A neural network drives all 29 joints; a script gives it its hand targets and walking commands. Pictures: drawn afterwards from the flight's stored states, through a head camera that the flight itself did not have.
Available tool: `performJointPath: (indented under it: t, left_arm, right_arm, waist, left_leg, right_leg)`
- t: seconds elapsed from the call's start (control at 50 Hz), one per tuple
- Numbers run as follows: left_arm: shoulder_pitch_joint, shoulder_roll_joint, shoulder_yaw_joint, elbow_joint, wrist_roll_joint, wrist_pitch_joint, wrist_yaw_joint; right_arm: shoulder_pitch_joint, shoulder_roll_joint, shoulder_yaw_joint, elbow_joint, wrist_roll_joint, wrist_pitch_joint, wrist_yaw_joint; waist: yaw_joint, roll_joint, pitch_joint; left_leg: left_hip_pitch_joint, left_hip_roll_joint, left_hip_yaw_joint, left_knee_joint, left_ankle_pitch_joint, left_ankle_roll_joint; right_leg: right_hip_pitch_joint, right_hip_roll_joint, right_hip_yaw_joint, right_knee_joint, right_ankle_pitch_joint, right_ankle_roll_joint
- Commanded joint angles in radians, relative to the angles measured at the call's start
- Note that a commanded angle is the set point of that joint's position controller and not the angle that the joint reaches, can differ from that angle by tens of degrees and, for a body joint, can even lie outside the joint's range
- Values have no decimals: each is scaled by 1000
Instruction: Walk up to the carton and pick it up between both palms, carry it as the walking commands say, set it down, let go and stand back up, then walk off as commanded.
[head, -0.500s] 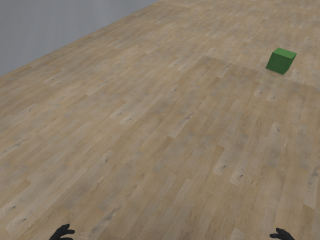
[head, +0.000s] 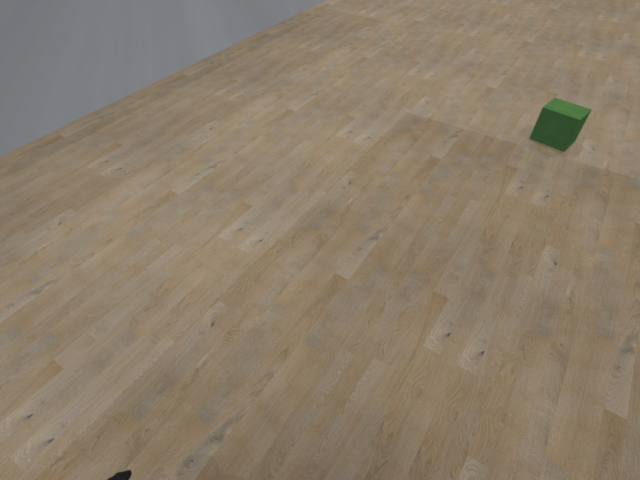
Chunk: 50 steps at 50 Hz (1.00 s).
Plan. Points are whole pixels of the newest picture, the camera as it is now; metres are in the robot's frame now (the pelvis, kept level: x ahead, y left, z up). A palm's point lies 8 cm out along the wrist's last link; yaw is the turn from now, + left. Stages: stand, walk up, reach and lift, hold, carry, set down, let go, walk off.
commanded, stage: stand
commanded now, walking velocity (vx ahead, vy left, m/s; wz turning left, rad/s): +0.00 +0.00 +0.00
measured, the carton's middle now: (559, 124) +2.06 -1.26 -0.68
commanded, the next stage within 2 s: walk up in 0.12 s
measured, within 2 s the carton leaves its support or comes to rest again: neither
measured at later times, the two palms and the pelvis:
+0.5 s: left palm (115, 443) +0.20 +0.30 -0.06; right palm out of the picture +0.08 -0.40 -0.06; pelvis +0.03 -0.03 +0.00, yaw -8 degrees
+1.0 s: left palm (232, 344) +0.36 +0.18 -0.10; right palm out of the picture +0.29 -0.51 -0.06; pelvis +0.23 -0.15 -0.01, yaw -17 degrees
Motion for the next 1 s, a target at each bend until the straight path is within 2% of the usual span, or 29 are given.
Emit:
performJointPath:
  t: [0.0, 0.28, 0.3, 0.32, 0.34, 0.36, 0.38, 0.4, 0.42, 0.46, 0.5, 0.54, 0.56, 0.58, 0.6, 0.62, 0.64, 0.66, 0.68, 0.7, 0.74, 0.76, 0.82, 0.9, 0.94, 0.98]
  left_arm:
    - [-44, 173, 31, -40, -1, -9, 5]
    - [-40, 176, 31, -31, -2, -5, 6]
    - [-11, 295, 97, -167, 25, -1, -54]
    - [-127, 260, 102, -213, 19, 1, -89]
    - [-248, 205, 96, -281, 21, 2, -106]
    - [-225, 221, 104, -296, 33, 4, -112]
    - [-130, 242, 114, -282, 28, 3, -124]
    - [-53, 255, 124, -269, 28, 7, -141]
    - [-19, 260, 134, -266, 24, 11, -159]
    - [-38, 251, 141, -281, 17, 17, -186]
    - [-60, 237, 144, -290, 13, 17, -197]
    - [-40, 238, 151, -281, 12, 16, -195]
    - [-7, 242, 156, -273, 11, 15, -190]
    - [44, 245, 160, -260, 11, 13, -182]
    - [121, 264, 168, -238, 14, 6, -169]
    - [280, 314, 191, -200, 14, -6, -147]
    - [415, 429, 219, -202, 16, -13, -118]
    - [308, 499, 209, -248, 1, -24, -104]
    - [251, 467, 207, -257, -13, -33, -96]
    - [203, 429, 196, -271, -17, -43, -90]
    - [138, 368, 176, -290, -12, -57, -86]
    - [134, 352, 164, -292, -9, -61, -92]
    - [162, 347, 152, -301, -2, -71, -98]
    - [155, 350, 141, -318, 4, -78, -92]
    - [139, 352, 135, -322, 6, -77, -90]
    - [128, 339, 124, -322, 7, -72, -86]
  right_arm:
    - [-43, -171, -30, -41, 1, -9, -5]
    - [-39, -174, -32, -33, 1, -6, -6]
    - [35, -332, -118, -99, -19, -45, 15]
    - [150, -374, -142, -69, -29, -60, 13]
    - [172, -425, -169, -85, -35, -74, 7]
    - [124, -408, -166, -123, -26, -88, 0]
    - [67, -374, -157, -154, -18, -96, -3]
    - [14, -356, -152, -175, -23, -99, -2]
    - [-30, -353, -153, -199, -27, -101, 5]
    - [-45, -364, -157, -220, -32, -106, 19]
    - [-38, -386, -164, -226, -37, -103, 27]
    - [-40, -399, -170, -229, -37, -92, 32]
    - [-49, -403, -171, -231, -37, -86, 33]
    - [-65, -404, -172, -235, -37, -78, 33]
    - [-55, -383, -166, -234, -41, -70, 32]
    - [-23, -327, -145, -237, -47, -60, 35]
    - [-49, -231, -104, -290, -32, -63, 43]
    - [-60, -248, -92, -332, 3, -71, 42]
    - [-70, -312, -105, -323, 8, -75, 41]
    - [-18, -345, -114, -297, 9, -81, 46]
    - [62, -362, -124, -259, 1, -86, 51]
    - [74, -354, -126, -255, -2, -83, 60]
    - [34, -314, -125, -288, -5, -74, 82]
    - [-15, -278, -125, -315, 2, -73, 96]
    - [2, -264, -128, -311, 5, -75, 99]
    - [78, -255, -133, -286, 3, -80, 95]
  waist:
    - [1, 0, -53]
    - [1, 0, -55]
    - [-28, -37, -161]
    - [-115, 46, -93]
    - [-168, 196, -12]
    - [-121, 88, -1]
    - [-58, 48, -28]
    - [-13, 55, -39]
    - [8, 95, -27]
    - [5, 141, 1]
    - [-3, 156, 17]
    - [4, 159, 9]
    - [18, 157, 5]
    - [46, 140, 0]
    - [83, 51, -24]
    - [155, -141, -110]
    - [227, -397, -98]
    - [151, -330, -101]
    - [106, -157, -79]
    - [71, -104, -68]
    - [32, -152, -59]
    - [23, -158, -47]
    - [27, -136, -17]
    - [17, -116, 11]
    - [-5, -102, 19]
    - [-45, -66, 12]
  left_leg:
    - [3, 111, -93, -67, 80, 36]
    - [14, 114, -91, -74, 104, 35]
    - [182, 141, -87, 22, -335, 98]
    - [309, 252, -236, -93, -571, 170]
    - [331, 457, -423, -256, -623, 260]
    - [249, 514, -426, -266, -579, 274]
    - [194, 502, -347, -271, -535, 244]
    - [151, 466, -243, -277, -498, 221]
    - [96, 424, -141, -283, -453, 212]
    - [-28, 361, 32, -274, -416, 178]
    - [-98, 324, 132, -243, -406, 160]
    - [-143, 315, 176, -197, -416, 163]
    - [-160, 322, 179, -163, -435, 168]
    - [-184, 321, 192, -103, -466, 167]
    - [-229, 286, 224, 54, -474, 157]
    - [-324, 208, 272, 402, -414, 141]
    - [-646, 86, 256, 806, -451, 84]
    - [-779, 55, 15, 924, -397, 54]
    - [-746, 118, -48, 902, -310, 56]
    - [-696, 154, -48, 842, -232, 38]
    - [-561, 168, -29, 688, -189, 14]
    - [-505, 155, -10, 629, -174, 9]
    - [-463, 130, 15, 473, -118, 2]
    - [-389, 107, 20, 334, 50, 6]
    - [-286, 85, 38, 275, 78, 16]
    - [-134, 54, 71, 207, 83, 28]
  right_leg:
    - [0, -113, 95, -71, 75, -35]
    - [9, -116, 94, -79, 98, -34]
    - [-242, -73, 168, 58, -326, -90]
    - [-561, -65, 110, 208, -429, -70]
    - [-783, -60, 24, 488, -279, -41]
    - [-799, -137, 134, 606, -208, -29]
    - [-735, -169, 164, 626, -152, -23]
    - [-670, -185, 141, 606, -117, -7]
    - [-598, -184, 98, 575, -92, 9]
    - [-469, -167, 21, 474, -50, 20]
    - [-363, -147, -43, 369, -36, 4]
    - [-262, -117, -109, 332, -53, -12]
    - [-219, -105, -135, 333, -64, -18]
    - [-162, -90, -163, 307, -69, -25]
    - [-64, -51, -177, 264, -119, -32]
    - [138, -4, -168, 217, -239, -60]
    - [265, -194, 302, -15, -583, -152]
    - [171, -374, 774, -245, -788, -260]
    - [120, -386, 719, -236, -773, -288]
    - [73, -343, 589, -185, -661, -267]
    - [-49, -255, 387, -173, -485, -232]
    - [-103, -233, 324, -181, -426, -228]
    - [-127, -227, 268, -202, -394, -232]
    - [-144, -220, 214, -215, -334, -208]
    - [-177, -216, 181, -202, -298, -199]
    - [-213, -201, 147, -106, -241, -183]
